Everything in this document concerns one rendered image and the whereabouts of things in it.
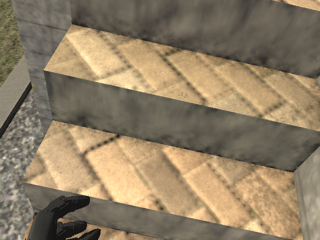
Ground robot left hand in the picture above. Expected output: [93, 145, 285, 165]
[25, 195, 101, 240]

